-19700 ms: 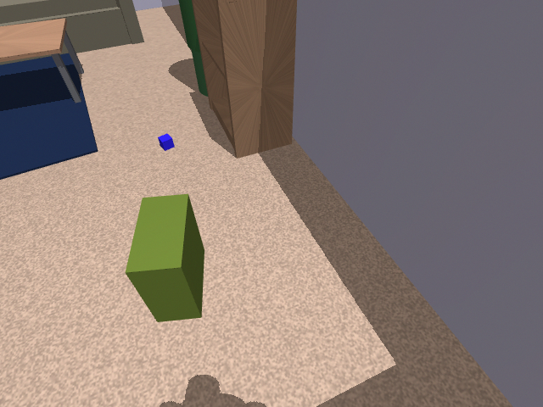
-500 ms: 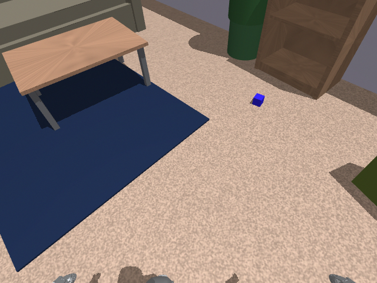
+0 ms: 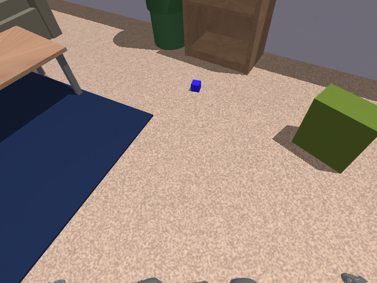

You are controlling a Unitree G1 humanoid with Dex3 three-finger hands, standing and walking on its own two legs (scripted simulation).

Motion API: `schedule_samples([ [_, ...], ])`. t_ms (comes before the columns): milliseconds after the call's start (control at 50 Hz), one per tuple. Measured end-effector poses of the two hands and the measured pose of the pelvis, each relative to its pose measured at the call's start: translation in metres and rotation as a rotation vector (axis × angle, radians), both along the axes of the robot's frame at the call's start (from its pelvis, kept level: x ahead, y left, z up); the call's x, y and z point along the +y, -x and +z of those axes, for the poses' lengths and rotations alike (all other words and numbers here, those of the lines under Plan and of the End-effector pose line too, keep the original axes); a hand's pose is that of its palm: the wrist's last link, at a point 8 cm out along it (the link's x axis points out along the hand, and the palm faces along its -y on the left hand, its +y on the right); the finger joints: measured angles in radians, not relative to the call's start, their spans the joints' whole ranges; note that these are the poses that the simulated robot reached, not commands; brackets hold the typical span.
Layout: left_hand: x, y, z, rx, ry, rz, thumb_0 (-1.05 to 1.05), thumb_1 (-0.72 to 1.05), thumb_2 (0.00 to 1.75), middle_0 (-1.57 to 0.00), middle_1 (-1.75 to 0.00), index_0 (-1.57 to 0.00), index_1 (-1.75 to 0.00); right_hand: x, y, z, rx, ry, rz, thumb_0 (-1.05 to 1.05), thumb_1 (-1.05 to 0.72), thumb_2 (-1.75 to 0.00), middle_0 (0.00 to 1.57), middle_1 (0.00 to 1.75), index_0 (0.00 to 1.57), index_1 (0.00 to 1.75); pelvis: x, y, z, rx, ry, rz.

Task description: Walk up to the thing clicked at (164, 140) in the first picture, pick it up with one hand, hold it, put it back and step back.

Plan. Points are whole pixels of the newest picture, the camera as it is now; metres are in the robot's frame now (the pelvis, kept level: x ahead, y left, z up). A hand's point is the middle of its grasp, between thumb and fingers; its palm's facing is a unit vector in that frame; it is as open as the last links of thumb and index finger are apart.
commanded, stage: walk up
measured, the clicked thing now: (196, 85) +1.54 -0.08 -0.71
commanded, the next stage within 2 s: stand in 1.46 s
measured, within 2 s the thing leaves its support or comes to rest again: neither
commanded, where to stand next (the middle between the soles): +0.06 +0.02 m, yaw -13 degrees
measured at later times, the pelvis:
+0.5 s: pelvis -0.03 +0.02 +0.01, yaw -11 degrees
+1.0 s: pelvis -0.02 +0.01 +0.02, yaw -15 degrees
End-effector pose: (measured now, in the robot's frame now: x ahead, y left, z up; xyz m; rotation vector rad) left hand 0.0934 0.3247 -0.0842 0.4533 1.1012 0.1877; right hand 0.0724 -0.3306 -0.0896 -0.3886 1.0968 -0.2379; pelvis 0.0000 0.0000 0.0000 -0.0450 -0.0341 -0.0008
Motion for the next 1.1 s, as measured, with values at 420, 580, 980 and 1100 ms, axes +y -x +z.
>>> schedule_samples([
  [420, -0.009, -0.027, -0.015, -0.019, 0.039, -0.127, 0.00, 0.91, 0.90, -0.20, -0.30, -0.20, -0.30, 0.037, 0.076, -0.007, 0.036, -0.038, -0.152, 0.00, -0.90, -0.90, 0.21, 0.30, 0.20, 0.30, 0.023, 0.022, 0.001, -0.010, -0.046, -0.156],
  [580, -0.018, -0.025, -0.013, 0.000, 0.049, -0.163, 0.00, 0.91, 0.90, -0.20, -0.30, -0.20, -0.30, 0.016, 0.108, 0.004, 0.059, -0.012, -0.200, 0.00, -0.90, -0.90, 0.21, 0.30, 0.20, 0.30, 0.009, 0.029, 0.007, -0.001, -0.018, -0.206],
  [980, -0.034, -0.029, -0.001, 0.041, 0.060, -0.173, 0.01, 0.91, 0.90, -0.20, -0.30, -0.20, -0.30, 0.040, 0.104, -0.008, 0.057, -0.121, -0.259, 0.00, -0.90, -0.90, 0.21, 0.30, 0.20, 0.30, 0.012, 0.021, 0.021, -0.012, -0.050, -0.251],
  [1100, -0.039, -0.048, 0.004, 0.043, 0.065, -0.194, 0.00, 0.91, 0.90, -0.20, -0.30, -0.20, -0.30, 0.041, 0.100, -0.005, 0.063, -0.123, -0.288, 0.00, -0.90, -0.90, 0.21, 0.30, 0.20, 0.30, 0.016, 0.017, 0.026, -0.011, -0.050, -0.268],
])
